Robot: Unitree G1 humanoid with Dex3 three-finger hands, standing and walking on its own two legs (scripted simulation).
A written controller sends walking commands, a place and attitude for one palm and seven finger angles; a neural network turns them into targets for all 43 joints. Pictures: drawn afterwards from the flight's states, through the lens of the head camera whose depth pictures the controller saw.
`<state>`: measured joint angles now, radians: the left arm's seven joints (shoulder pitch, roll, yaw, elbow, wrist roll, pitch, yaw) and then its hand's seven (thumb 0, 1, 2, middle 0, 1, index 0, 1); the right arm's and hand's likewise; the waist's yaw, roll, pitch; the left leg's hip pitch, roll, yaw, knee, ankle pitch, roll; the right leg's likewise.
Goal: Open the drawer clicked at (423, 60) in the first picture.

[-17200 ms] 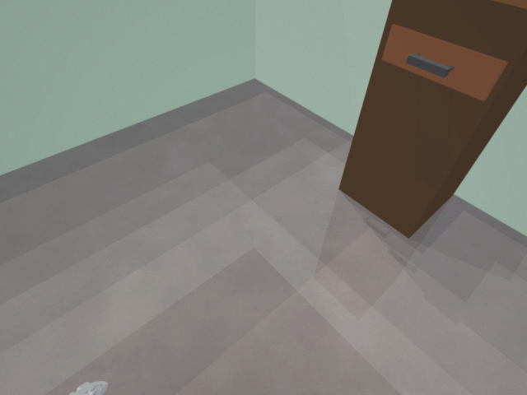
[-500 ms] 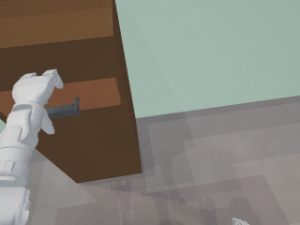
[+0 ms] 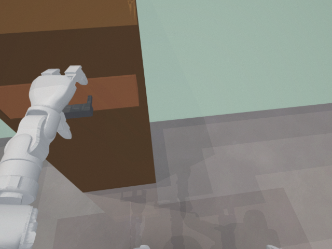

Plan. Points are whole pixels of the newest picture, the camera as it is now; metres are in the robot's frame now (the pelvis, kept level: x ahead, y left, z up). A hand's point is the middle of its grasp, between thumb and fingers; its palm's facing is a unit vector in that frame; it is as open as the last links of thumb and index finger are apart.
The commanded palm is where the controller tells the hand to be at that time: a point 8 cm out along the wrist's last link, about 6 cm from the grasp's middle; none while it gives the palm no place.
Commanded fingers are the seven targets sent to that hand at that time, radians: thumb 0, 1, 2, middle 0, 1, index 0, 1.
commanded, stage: move the hooked fingers above the handle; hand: left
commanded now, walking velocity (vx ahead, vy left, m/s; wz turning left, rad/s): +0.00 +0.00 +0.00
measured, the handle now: (66, 106) +0.47 +0.29 +0.04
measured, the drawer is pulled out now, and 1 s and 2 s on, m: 0.00 0.00 0.00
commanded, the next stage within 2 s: lower the fingers behind the handle in 1.12 s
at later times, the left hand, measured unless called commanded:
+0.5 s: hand (61, 116) +0.40 +0.27 +0.09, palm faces -0.07 -0.06 -1.00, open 13.8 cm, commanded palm +0.39 +0.31 +0.16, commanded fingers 0.00 -0.50 0.30 -0.30 -1.20 -0.30 -1.20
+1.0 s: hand (25, 120) +0.38 +0.34 +0.09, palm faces -0.24 +0.00 -0.97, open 13.7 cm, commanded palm +0.39 +0.31 +0.16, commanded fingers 0.00 -0.50 0.30 -0.30 -1.20 -0.30 -1.20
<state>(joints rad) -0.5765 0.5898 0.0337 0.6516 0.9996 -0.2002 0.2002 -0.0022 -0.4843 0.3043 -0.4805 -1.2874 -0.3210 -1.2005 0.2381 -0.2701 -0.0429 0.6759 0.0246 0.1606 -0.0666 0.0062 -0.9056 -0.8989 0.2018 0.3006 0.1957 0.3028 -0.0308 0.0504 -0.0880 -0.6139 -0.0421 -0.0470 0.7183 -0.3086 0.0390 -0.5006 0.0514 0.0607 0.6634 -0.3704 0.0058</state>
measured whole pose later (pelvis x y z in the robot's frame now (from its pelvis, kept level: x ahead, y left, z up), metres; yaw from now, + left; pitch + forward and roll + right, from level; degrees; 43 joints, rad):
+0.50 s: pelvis +0.00 -0.01 +0.00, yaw +2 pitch +10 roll -2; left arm -0.56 0.62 0.01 0.63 0.95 -0.28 0.00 -0.01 -0.49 0.30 -0.32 -1.20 -0.33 -1.20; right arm 0.30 -0.31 -0.08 0.68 0.04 0.14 -0.11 0.01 -0.90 -0.90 0.20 0.30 0.20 0.30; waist -0.01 0.03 -0.07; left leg -0.57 -0.05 -0.08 0.70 -0.30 0.03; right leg -0.44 0.05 0.03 0.63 -0.37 -0.01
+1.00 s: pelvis +0.01 -0.02 +0.01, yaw +2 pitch +10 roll -1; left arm -0.61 0.73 0.01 0.84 0.98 -0.11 -0.08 0.00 -0.49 0.30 -0.33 -1.21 -0.34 -1.22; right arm 0.30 -0.27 -0.02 0.65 0.05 0.15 -0.11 0.01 -0.90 -0.90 0.21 0.30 0.20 0.30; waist 0.00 0.05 -0.08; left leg -0.53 -0.03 -0.08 0.65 -0.29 0.02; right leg -0.41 0.06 0.03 0.59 -0.36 -0.02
